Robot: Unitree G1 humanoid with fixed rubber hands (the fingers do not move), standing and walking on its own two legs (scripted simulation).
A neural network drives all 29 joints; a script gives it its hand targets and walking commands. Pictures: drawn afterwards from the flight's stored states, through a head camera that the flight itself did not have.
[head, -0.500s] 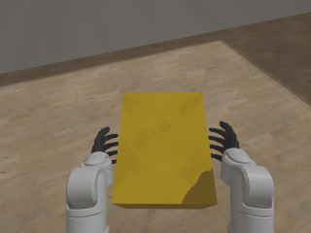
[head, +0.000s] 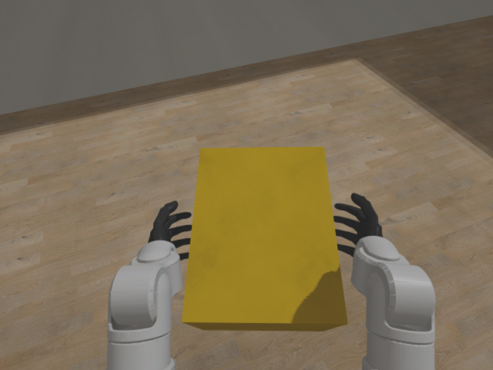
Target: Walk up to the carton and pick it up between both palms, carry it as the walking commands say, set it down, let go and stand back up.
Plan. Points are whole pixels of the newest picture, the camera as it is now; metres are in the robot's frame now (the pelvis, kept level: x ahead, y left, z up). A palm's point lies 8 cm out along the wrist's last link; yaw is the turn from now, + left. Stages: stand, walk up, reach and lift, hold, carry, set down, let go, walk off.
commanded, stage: carry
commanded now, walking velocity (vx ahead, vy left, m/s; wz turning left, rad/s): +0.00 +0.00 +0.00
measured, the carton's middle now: (262, 240) +0.33 +0.00 +0.03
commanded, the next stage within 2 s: none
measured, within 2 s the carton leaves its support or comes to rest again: neither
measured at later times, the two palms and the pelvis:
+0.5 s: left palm (172, 303) +0.21 +0.12 +0.06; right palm (386, 297) +0.21 -0.17 +0.07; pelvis -0.06 -0.02 +0.00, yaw +1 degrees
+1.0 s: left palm (177, 299) +0.22 +0.12 +0.04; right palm (380, 300) +0.22 -0.17 +0.04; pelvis -0.06 -0.02 +0.00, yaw +0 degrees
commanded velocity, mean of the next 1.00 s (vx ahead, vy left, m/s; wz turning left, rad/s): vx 0.00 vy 0.00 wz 0.00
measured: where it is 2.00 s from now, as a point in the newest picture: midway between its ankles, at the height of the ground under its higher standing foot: outside the picture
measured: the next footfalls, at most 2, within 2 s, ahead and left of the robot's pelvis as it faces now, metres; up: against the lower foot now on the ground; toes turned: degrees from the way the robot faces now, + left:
none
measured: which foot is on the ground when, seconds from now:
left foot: down 0.00-1.00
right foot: down 0.00-1.00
